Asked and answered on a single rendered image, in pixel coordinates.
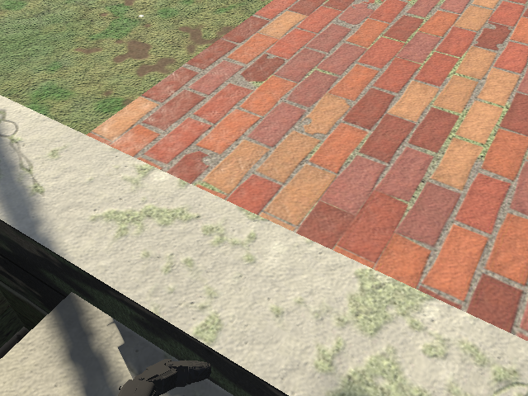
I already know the robot left hand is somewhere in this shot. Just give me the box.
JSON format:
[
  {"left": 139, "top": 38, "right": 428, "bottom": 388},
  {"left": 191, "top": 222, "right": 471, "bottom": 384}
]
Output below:
[{"left": 118, "top": 359, "right": 211, "bottom": 396}]

